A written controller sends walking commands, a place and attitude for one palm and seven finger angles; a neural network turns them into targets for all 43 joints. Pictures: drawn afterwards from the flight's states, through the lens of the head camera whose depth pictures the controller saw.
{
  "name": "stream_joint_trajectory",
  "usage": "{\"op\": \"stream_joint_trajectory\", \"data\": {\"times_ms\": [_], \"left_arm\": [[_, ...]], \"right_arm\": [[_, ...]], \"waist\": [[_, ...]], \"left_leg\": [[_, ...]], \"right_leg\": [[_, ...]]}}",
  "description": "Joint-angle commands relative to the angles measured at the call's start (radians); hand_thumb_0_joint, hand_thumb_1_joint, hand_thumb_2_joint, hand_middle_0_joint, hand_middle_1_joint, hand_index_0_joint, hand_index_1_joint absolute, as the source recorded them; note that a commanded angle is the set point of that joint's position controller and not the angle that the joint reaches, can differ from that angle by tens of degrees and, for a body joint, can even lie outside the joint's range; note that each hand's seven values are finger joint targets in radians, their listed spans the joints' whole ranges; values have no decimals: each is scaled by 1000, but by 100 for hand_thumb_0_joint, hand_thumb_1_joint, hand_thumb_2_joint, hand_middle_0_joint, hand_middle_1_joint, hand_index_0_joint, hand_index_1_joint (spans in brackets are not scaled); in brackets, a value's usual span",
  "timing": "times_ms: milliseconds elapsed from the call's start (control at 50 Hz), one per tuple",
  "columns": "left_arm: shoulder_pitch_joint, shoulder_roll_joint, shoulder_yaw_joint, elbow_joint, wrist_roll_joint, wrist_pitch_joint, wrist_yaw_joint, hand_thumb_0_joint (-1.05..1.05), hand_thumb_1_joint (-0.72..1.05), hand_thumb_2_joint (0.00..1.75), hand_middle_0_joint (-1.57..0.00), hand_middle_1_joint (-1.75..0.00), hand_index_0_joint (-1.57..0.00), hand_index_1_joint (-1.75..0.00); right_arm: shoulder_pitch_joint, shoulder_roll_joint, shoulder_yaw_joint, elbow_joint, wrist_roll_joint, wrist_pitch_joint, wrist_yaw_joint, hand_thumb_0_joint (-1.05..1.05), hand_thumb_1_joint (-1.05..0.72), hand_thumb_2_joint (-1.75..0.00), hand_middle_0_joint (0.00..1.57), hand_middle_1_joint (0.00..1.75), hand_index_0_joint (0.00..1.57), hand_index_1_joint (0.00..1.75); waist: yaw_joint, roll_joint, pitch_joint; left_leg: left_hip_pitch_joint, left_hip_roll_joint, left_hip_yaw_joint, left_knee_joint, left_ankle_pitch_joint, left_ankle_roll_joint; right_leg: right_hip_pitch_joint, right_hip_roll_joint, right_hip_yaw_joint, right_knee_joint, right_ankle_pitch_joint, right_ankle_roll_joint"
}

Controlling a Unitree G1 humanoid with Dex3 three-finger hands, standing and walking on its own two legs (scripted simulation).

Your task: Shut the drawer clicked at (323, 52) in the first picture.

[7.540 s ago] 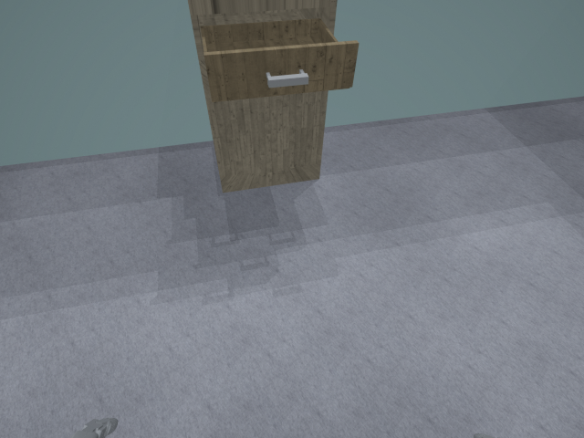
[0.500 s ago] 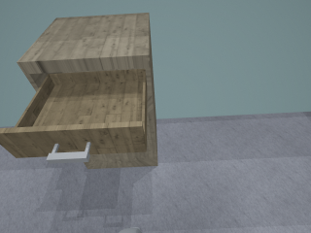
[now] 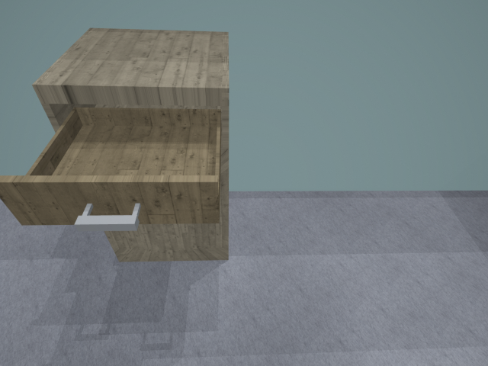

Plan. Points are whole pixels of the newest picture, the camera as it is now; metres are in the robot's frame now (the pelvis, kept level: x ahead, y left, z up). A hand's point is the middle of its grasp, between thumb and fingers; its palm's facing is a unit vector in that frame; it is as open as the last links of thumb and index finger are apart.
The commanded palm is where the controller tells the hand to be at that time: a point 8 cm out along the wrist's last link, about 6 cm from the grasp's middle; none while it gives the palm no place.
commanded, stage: come to a stop and stand still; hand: left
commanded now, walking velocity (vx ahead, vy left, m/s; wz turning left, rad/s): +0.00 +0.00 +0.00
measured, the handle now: (110, 215) +0.41 +0.30 -0.02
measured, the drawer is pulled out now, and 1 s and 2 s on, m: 0.30 0.30 0.30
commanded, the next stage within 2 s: look again from close up in 0.38 s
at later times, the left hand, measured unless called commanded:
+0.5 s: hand out of the picture -0.03 +0.17 -0.17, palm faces +0.06 -0.99 -0.15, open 7.3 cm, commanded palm none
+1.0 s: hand out of the picture -0.01 +0.15 -0.16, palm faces +0.04 -0.99 -0.16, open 7.3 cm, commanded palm none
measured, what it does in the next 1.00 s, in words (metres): steps on the spot: right foot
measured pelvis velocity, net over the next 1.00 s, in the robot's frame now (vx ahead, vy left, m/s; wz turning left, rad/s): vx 0.01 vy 0.00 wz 0.00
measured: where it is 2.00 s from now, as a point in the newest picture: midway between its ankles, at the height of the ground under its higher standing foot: outside the picture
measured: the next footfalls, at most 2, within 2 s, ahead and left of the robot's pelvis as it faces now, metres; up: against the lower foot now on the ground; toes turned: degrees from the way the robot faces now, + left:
right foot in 0.12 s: +0.09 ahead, -0.09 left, +0.00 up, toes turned -2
left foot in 1.48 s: +0.12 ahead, +0.16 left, +0.00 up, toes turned +9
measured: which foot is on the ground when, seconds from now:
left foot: down 0.00-1.00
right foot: down 0.00-0.04, up 0.06-0.10, down 0.12-1.00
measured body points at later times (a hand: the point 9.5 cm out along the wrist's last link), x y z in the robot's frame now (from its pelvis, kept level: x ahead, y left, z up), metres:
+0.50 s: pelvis -0.03 +0.00 +0.01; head -0.04 +0.01 +0.46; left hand -0.03 +0.22 -0.16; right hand -0.05 -0.21 -0.15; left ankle -0.01 +0.11 -0.73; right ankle +0.04 -0.09 -0.73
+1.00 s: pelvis +0.01 +0.00 +0.01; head +0.02 -0.01 +0.46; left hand -0.01 +0.20 -0.15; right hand -0.02 -0.20 -0.15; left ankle -0.01 +0.11 -0.73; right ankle +0.05 -0.09 -0.73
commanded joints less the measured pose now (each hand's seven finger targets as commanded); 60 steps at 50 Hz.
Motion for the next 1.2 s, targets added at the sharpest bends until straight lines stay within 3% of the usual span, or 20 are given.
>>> {"op": "stream_joint_trajectory", "data": {"times_ms": [0, 40, 100, 160, 180, 200, 260, 300, 360, 400, 420, 500, 580, 640, 720, 800, 1000, 1060, 1140, 1180], "left_arm": [[92, 45, 11, -26, 4, -18, -4, 0, 90, 90, -20, -30, -20, -30], [137, 19, 4, -5, 6, -21, -9, 0, 90, 90, -20, -30, -20, -30], [127, 24, 5, -4, 5, -29, -7, 0, 90, 90, -20, -30, -20, -30], [50, 77, 9, -20, 2, -46, 0, 0, 90, 90, -20, -30, -20, -30], [14, 93, 12, -26, -2, -49, 4, 0, 90, 90, -20, -30, -20, -30], [-30, 99, 16, -38, -4, -49, 7, 0, 90, 90, -20, -30, -20, -30], [-66, 98, 20, -41, -3, -50, 9, 0, 90, 90, -20, -30, -20, -30], [-23, 96, 19, -25, -1, -46, 6, 0, 90, 90, -20, -30, -20, -30], [38, 49, 11, -5, -5, -45, 1, 0, 90, 90, -20, -30, -20, -30], [48, 54, 11, 12, 2, -38, -3, 0, 90, 90, -20, -30, -20, -30], [65, 45, 8, 19, 5, -39, -6, 0, 90, 90, -20, -30, -20, -30], [70, 28, -3, 36, 0, -48, -11, 0, 90, 90, -20, -30, -20, -30], [60, 48, -3, 36, 2, -50, -9, 0, 90, 90, -20, -30, -20, -30], [53, 54, -2, 37, 0, -51, -4, 0, 90, 90, -20, -30, -20, -30], [54, 46, -5, 41, -6, -61, -4, 0, 90, 90, -20, -30, -20, -30], [50, 51, -4, 46, -5, -63, -2, 0, 90, 90, -20, -30, -20, -30], [58, 42, -19, 74, -11, -80, 3, 0, 90, 90, -20, -30, -20, -30], [49, 42, -21, 77, -11, -78, 4, 0, 90, 90, -20, -30, -20, -30], [51, 64, -12, 70, -5, -72, 3, 0, 90, 90, -20, -30, -20, -30], [54, 89, 3, 59, -2, -65, 1, 0, 90, 90, -20, -30, -20, -30]], "right_arm": [[-72, -134, -19, -54, 0, -26, -7, 0, -90, -90, 20, 30, 20, 30], [-107, -134, -19, -61, 7, -31, -12, 0, -90, -90, 20, 30, 20, 30], [-89, -121, -22, -52, 5, -28, -10, 0, -90, -90, 20, 30, 20, 30], [-5, -68, -16, -32, 5, -12, -3, 0, -90, -90, 20, 30, 20, 30], [27, -52, -16, -16, 5, -8, -2, 0, -90, -90, 20, 30, 20, 30], [57, -43, -18, 2, 4, -3, -2, 0, -90, -90, 20, 30, 20, 30], [98, -27, -13, 25, 9, -9, 1, 0, -90, -90, 20, 30, 20, 30], [87, -19, -6, 22, 11, -21, 1, 0, -90, -90, 20, 30, 20, 30], [64, -58, -4, 15, 1, -40, -13, 0, -90, -90, 20, 30, 20, 30], [-1, -74, -7, 7, -1, -44, -11, 0, -90, -90, 20, 30, 20, 30], [-31, -83, -7, -3, 2, -45, -12, 0, -90, -90, 20, 30, 20, 30], [-25, -81, -4, 0, 8, -54, -18, 0, -90, -90, 20, 30, 20, 30], [3, -84, -4, 10, 8, -45, -12, 0, -90, -90, 20, 30, 20, 30], [37, -71, -2, 22, 6, -36, -9, 0, -90, -90, 20, 30, 20, 30], [57, -58, 8, 35, 7, -47, -12, 0, -90, -90, 20, 30, 20, 30], [49, -54, 11, 41, 8, -51, -11, 0, -90, -90, 20, 30, 20, 30], [32, -50, 21, 60, 18, -76, -23, 0, -90, -90, 20, 30, 20, 30], [24, -52, 23, 66, 19, -73, -26, 0, -90, -90, 20, 30, 20, 30], [34, -63, 20, 66, 15, -62, -21, 0, -90, -90, 20, 30, 20, 30], [22, -64, 18, 53, 11, -51, -15, 0, -90, -90, 20, 30, 20, 30]], "waist": [[69, 209, 149], [92, 138, 107], [68, 75, 100], [2, -130, 117], [-18, -189, 92], [-34, -199, 81], [-54, -131, 68], [-31, -64, 89], [10, 86, 146], [37, 184, 143], [50, 187, 143], [46, 85, 116], [32, 24, 137], [12, -40, 141], [5, -25, 90], [8, -4, 97], [15, 37, 24], [15, 36, 59], [22, 12, 74], [33, -30, 121]], "left_leg": [[-333, 187, -264, -408, -502, 85], [-330, 173, -242, -381, -426, 90], [-258, 120, -186, -293, -437, 60], [-98, 17, -74, -51, -245, 7], [6, -4, -30, 74, -160, -5], [68, -8, -21, 152, -127, -7], [122, -1, -6, 102, -104, -5], [133, -9, -10, -66, -125, -3], [-10, 92, -146, -259, -238, 33], [-155, 128, -205, -356, -408, 44], [-183, 137, -210, -370, -401, 50], [-124, 113, -172, -330, -291, 38], [-117, 94, -159, -310, -340, 35], [-60, 66, -129, -251, -280, 29], [-7, 62, -106, -227, -175, 26], [-20, 69, -113, -245, -189, 23], [79, 93, -86, -237, 81, 10], [76, 97, -82, -240, 102, 7], [52, 74, -68, -212, -27, 11], [-20, 38, -40, -155, -128, 8]], "right_leg": [[153, -6, 44, 78, -98, 25], [200, -10, 49, 101, -50, 28], [149, -42, 113, -77, -153, 17], [-83, -176, 330, -345, -488, -48], [-164, -228, 373, -422, -536, -66], [-222, -244, 378, -450, -523, -76], [-226, -199, 277, -401, -404, -60], [-194, -159, 243, -338, -372, -38], [-83, -66, 186, -226, -207, 1], [58, -48, 119, -155, -126, 16], [99, -40, 108, -118, -59, 18], [123, -60, 127, -164, 3, 13], [79, -80, 157, -219, -130, 16], [3, -94, 197, -273, -230, 7], [20, -105, 208, -272, -163, 0], [33, -102, 202, -263, -143, 1], [156, -113, 166, -192, 224, -7], [156, -110, 162, -189, 254, -6], [162, -121, 167, -188, 99, -18], [150, -160, 227, -235, -76, -39]]}}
